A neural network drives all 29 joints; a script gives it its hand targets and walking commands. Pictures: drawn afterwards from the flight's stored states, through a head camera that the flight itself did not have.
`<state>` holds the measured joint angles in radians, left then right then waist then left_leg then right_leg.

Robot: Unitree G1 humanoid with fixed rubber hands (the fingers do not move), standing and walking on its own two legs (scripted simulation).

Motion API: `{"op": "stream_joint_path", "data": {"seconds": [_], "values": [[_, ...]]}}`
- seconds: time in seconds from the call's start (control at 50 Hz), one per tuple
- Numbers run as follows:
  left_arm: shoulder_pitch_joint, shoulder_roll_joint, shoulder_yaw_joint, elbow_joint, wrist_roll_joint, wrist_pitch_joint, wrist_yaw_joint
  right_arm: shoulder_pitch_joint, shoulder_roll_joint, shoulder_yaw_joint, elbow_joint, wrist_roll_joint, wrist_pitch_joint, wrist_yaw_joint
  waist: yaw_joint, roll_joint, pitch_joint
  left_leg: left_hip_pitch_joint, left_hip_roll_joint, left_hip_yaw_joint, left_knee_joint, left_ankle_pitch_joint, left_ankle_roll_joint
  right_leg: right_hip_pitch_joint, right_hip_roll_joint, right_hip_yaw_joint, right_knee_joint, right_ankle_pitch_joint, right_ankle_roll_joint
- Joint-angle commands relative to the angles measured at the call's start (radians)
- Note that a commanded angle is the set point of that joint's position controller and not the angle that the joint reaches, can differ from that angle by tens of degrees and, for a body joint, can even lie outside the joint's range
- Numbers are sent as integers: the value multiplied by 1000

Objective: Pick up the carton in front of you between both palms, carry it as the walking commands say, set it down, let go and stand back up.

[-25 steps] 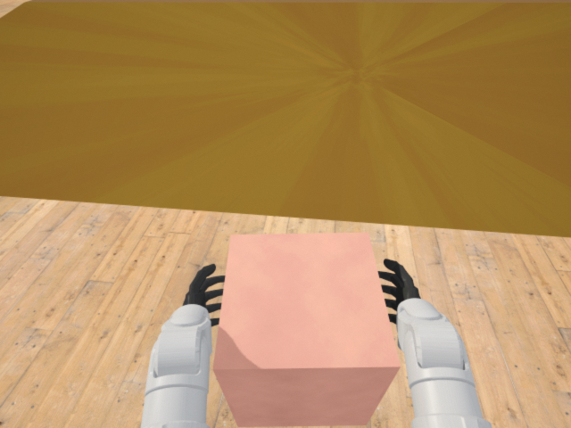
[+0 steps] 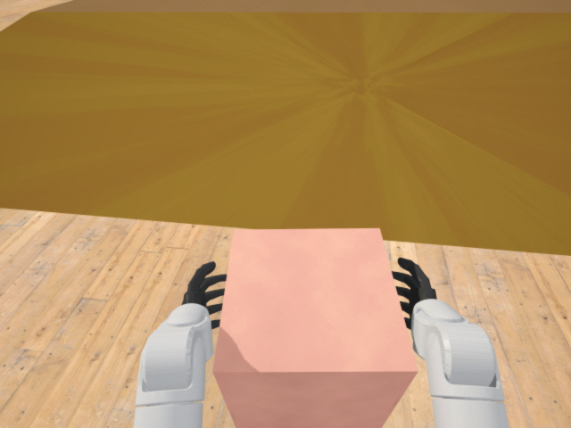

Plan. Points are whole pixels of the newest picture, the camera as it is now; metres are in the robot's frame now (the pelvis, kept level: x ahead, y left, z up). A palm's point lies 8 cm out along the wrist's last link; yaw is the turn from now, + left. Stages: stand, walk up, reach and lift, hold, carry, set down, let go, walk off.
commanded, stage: carry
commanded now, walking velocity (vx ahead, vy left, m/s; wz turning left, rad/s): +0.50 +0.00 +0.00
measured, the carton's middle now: (307, 335) +0.28 -0.01 +0.01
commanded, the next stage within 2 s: none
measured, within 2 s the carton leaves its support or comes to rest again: neither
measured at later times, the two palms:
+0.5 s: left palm (243, 198) +0.53 +0.10 +0.08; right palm (399, 195) +0.53 -0.20 +0.08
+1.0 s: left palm (245, 130) +0.87 +0.12 +0.05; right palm (357, 130) +0.84 -0.18 +0.06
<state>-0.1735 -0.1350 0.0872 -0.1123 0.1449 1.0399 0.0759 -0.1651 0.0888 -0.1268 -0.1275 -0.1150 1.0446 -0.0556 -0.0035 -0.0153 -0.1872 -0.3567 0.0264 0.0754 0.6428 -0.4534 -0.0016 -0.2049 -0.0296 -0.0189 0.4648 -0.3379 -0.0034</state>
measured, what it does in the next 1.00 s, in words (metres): walks ahead: left foot, then right foot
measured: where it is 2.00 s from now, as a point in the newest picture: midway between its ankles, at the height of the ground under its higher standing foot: (303, 248)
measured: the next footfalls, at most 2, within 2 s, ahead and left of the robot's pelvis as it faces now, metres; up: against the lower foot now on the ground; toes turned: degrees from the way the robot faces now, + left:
left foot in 0.06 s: +0.08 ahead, +0.11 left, +0.00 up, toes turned +7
right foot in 0.38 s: +0.33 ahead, -0.13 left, +0.00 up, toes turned -14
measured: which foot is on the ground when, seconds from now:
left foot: up 0.00-0.04, down 0.06-0.40, up 0.42-0.82, down 0.84-1.00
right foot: down 0.00-0.08, up 0.10-0.36, down 0.38-0.88, up 0.90-1.00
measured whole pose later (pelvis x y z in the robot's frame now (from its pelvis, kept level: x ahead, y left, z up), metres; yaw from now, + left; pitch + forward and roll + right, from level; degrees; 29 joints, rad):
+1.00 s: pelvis +0.60 -0.01 +0.00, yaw -4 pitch +4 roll +0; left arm -0.12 -0.13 0.10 -0.32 0.11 1.19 0.08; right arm -0.13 0.13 -0.09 -0.30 -0.10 1.17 -0.09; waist -0.02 -0.01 -0.03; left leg -0.35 0.04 0.27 0.45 -0.18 0.09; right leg -0.41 -0.09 -0.06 1.16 -0.34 -0.02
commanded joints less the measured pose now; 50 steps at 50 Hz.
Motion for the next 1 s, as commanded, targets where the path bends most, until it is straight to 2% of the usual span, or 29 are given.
{"op": "stream_joint_path", "data": {"seconds": [0.0, 0.04, 0.06, 0.08, 0.1, 0.12, 0.16, 0.22, 0.28, 0.32, 0.34, 0.36, 0.38, 0.4, 0.42, 0.46, 0.48, 0.52, 0.56, 0.64, 0.74, 0.78, 0.82, 0.84, 0.86, 0.88, 0.9, 0.94, 0.98], "values": [[-506, -838, -686, -213, -387, 54, -217, -519, 925, 754, -138, 417, 48, 226, 18, -128, -110, -76, -43, 105, -184, 120, 2, 188, -206, 190, -141, 183, -122], [-441, -850, -699, -252, -406, 92, -220, -450, 928, 742, -172, 412, 81, 218, 4, -71, -176, 354, -14, 85, -290, 237, 10, -85, -124, 19, 0, 102, -61], [-428, -851, -699, -269, -416, 113, -228, -404, 912, 728, -179, 393, 96, 211, -16, 105, -196, 522, 159, -177, -399, 72, 65, -273, -56, -87, 232, 39, -18], [-447, -845, -711, -289, -435, 133, -238, -369, 895, 718, -178, 365, 105, 204, -23, 312, -161, 644, 368, -494, -416, 140, 186, -540, 12, -130, 406, -119, 6], [-454, -855, -721, -287, -443, 144, -249, -369, 895, 721, -213, 351, 115, 197, -29, 261, -113, 641, 424, -547, -389, 292, 259, -641, -22, -62, 476, -215, -14], [-445, -860, -711, -285, -449, 151, -256, -377, 934, 723, -234, 359, 130, 195, -29, 173, -100, 628, 422, -499, -380, 413, 257, -678, -46, -38, 535, -232, -20], [-477, -868, -715, -302, -475, 162, -258, -453, 932, 733, -294, 387, 145, 191, -28, 77, -114, 599, 374, -356, -407, 390, 194, -654, -72, -38, 463, -163, -15], [-468, -860, -701, -317, -473, 174, -240, -487, 907, 742, -324, 420, 168, 196, -19, 132, -95, 469, 273, -141, -443, 386, 135, -477, -45, -111, 253, 10, 8], [-442, -831, -675, -308, -444, 193, -221, -467, 880, 735, -301, 436, 190, 206, -16, 182, -73, 352, 228, -16, -422, 419, 103, -292, -11, -180, 107, 147, 9], [-427, -821, -659, -291, -429, 203, -216, -471, 866, 729, -289, 438, 203, 211, 2, 160, -85, 248, 199, 60, -308, 463, 69, -70, 30, -246, 20, 242, -4], [-423, -816, -652, -278, -423, 208, -215, -469, 859, 728, -286, 436, 209, 212, 8, 123, -115, 176, 166, 111, -183, 515, 49, 84, 57, -285, 10, 197, -17], [-417, -811, -643, -262, -416, 211, -215, -473, 846, 722, -279, 433, 215, 213, 22, 70, -167, 66, 135, 146, -9, 477, 17, 270, -1, -215, 9, 134, -24], [-410, -791, -628, -244, -400, 214, -215, -499, 837, 722, -283, 437, 225, 216, 41, -152, -201, -119, 48, 153, 292, 250, -39, 378, -265, 232, -166, -109, -103], [-428, -805, -626, -225, -400, 212, -215, -543, 845, 728, -289, 449, 233, 219, 40, -293, -207, -335, -31, 67, 502, -24, -39, 468, -423, 551, -282, -90, -212], [-451, -836, -635, -249, -414, 213, -216, -548, 870, 727, -271, 450, 230, 223, 27, -192, -190, -395, 43, -34, 616, -28, 1, 437, -436, 519, -266, 0, -224], [-501, -907, -659, -287, -433, 200, -221, -556, 933, 725, -270, 455, 213, 229, 21, -28, -179, -387, 113, -61, 612, 78, 26, 342, -371, 335, -240, 157, -181], [-525, -936, -674, -306, -442, 192, -225, -547, 955, 729, -273, 447, 202, 228, 15, -10, -173, -357, 132, -67, 543, 141, 25, 300, -343, 243, -250, 207, -148], [-518, -957, -691, -320, -455, 177, -235, -521, 983, 742, -280, 424, 182, 220, 16, -57, -178, -305, 113, -27, 442, 200, 18, 275, -299, 118, -265, 271, -115], [-492, -946, -701, -338, -468, 171, -245, -470, 992, 741, -281, 398, 165, 208, 17, -85, -164, -317, 93, 7, 343, 230, 8, 300, -270, 50, -273, 331, -115], [-428, -896, -695, -327, -466, 175, -259, -396, 961, 735, -276, 358, 161, 190, 19, -110, -100, -340, 62, 73, 104, 318, -3, 341, -229, -51, -264, 478, -122], [-378, -873, -682, -291, -437, 178, -263, -389, 941, 742, -273, 370, 172, 202, 26, -144, -4, -229, 25, 156, -116, 431, 28, 325, -206, -134, -256, 593, -97], [-378, -872, -684, -287, -429, 175, -261, -395, 942, 745, -272, 383, 173, 210, 21, -160, -16, -101, 4, 181, -150, 437, 44, 322, -204, -171, -173, 733, -75], [-388, -868, -692, -298, -428, 174, -260, -378, 939, 736, -254, 387, 169, 218, -11, -98, -115, 228, -57, 235, -190, 343, 48, 205, -147, -239, 116, 747, -36], [-391, -859, -692, -294, -424, 173, -260, -365, 937, 732, -248, 387, 168, 223, -32, -14, -176, 427, 91, 36, -224, 212, 61, 32, -127, -215, 326, 472, -14], [-415, -867, -710, -324, -432, 177, -257, -372, 930, 725, -217, 377, 154, 230, -27, 270, -274, 654, 386, -475, -344, 17, 221, -281, -5, -171, 653, 167, 32], [-426, -868, -711, -323, -431, 170, -258, -363, 967, 736, -217, 398, 147, 233, -22, 288, -234, 645, 416, -604, -446, 176, 249, -434, 37, -58, 810, -121, 16], [-436, -903, -720, -312, -433, 158, -258, -391, 989, 743, -245, 411, 138, 234, -22, 222, -224, 617, 394, -473, -410, 327, 230, -469, -28, 2, 877, -102, -13], [-431, -958, -731, -313, -442, 132, -257, -420, 1036, 761, -278, 424, 120, 235, -15, 56, -208, 498, 341, -279, -383, 496, 168, -443, -101, 25, 785, 4, -31], [-398, -982, -732, -309, -432, 115, -249, -419, 1046, 772, -300, 434, 108, 237, -10, 90, -210, 430, 295, -153, -413, 476, 126, -379, -99, -13, 662, 69, -21]]}}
